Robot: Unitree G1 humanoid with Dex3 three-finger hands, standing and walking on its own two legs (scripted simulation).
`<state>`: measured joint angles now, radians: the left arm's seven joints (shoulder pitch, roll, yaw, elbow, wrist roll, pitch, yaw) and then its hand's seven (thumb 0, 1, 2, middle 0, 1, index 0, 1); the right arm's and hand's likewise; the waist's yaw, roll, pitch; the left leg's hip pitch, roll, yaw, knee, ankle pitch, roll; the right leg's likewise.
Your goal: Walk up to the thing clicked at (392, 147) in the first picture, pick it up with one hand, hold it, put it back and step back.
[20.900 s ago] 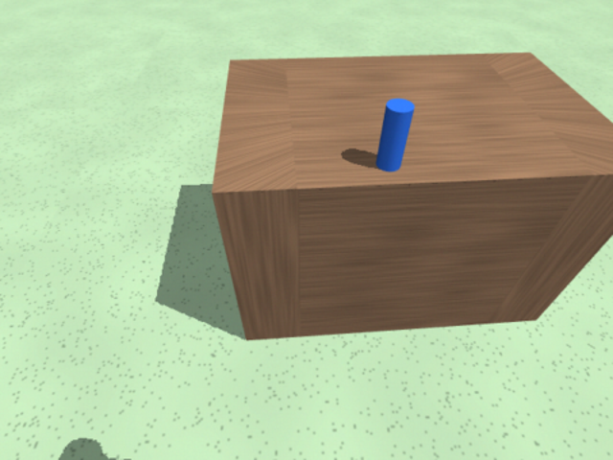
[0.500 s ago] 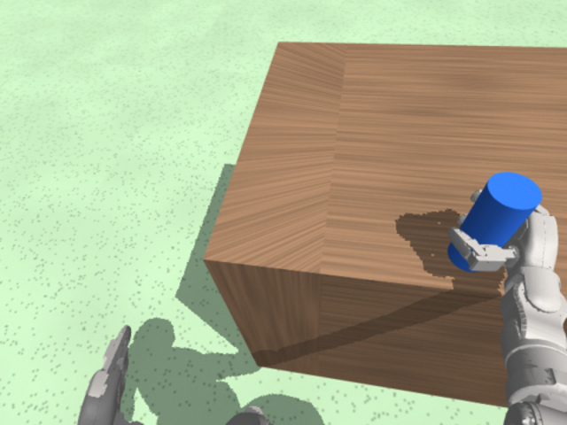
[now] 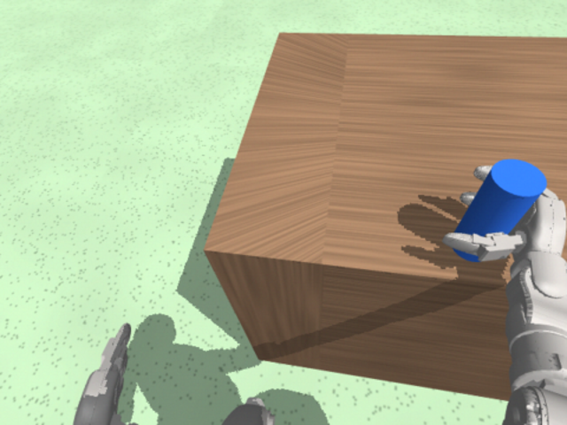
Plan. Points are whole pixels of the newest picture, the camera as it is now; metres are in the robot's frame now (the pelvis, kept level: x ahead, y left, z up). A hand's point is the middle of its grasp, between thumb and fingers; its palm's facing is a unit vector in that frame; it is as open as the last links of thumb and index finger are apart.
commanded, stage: open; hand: right
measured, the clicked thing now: (491, 215) +0.43 -0.22 +0.07
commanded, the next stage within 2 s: withdraw in 0.08 s
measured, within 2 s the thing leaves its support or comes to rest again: neither
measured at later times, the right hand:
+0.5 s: hand (535, 187) +0.44 -0.26 +0.11, palm faces +0.25 +0.97 +0.00, open 17.3 cm
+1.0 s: hand out of the picture +0.40 -0.40 +0.16, palm faces +0.55 +0.77 -0.33, open 17.6 cm
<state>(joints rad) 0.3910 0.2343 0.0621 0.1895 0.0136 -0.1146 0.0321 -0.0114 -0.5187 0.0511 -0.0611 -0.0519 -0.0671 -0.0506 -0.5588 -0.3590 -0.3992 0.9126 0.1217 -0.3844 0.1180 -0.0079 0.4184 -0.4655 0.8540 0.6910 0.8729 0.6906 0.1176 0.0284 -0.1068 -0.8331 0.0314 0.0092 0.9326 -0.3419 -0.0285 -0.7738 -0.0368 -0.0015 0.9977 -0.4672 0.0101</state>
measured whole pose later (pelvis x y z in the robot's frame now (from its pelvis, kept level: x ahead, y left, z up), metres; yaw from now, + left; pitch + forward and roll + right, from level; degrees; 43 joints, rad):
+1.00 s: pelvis +0.03 +0.00 +0.04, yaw -1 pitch +7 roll +1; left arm 0.35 0.26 0.01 0.40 -0.05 -0.08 0.04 -0.01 -0.52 0.06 -0.05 -0.04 -0.05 -0.04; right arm -0.56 -0.71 -0.49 0.95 -0.02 -0.06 0.03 -0.01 0.60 -0.04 0.06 0.06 0.06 0.06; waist 0.02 0.00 -0.06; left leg -0.50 0.03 0.03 0.63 -0.26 -0.02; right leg -0.44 -0.03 0.01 0.67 -0.37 0.02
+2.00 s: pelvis +0.02 +0.02 +0.06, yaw -2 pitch -4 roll +0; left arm 0.27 0.23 0.13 0.59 -0.02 -0.13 0.06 -0.01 -0.49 0.04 -0.05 -0.05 -0.06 -0.04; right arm 0.45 -0.31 -0.30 0.00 0.03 -0.21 -0.04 -0.01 0.56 -0.05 0.05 0.07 0.06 0.06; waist -0.04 -0.04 0.05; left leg -0.20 0.04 0.05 0.45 -0.19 -0.01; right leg -0.12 -0.02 0.02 0.43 -0.24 0.03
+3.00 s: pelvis +0.04 +0.00 +0.06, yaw -1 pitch +0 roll +0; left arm 0.22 0.21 0.00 0.70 -0.01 -0.05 0.04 0.01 0.89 0.90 -0.20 -0.30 -0.20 -0.30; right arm 0.20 -0.17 -0.01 0.62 0.01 -0.10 -0.08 -0.01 0.55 -0.05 0.05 0.05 0.06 0.05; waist -0.01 -0.01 0.05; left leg -0.23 0.04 0.03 0.44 -0.20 -0.02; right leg -0.16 -0.02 -0.01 0.44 -0.28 0.02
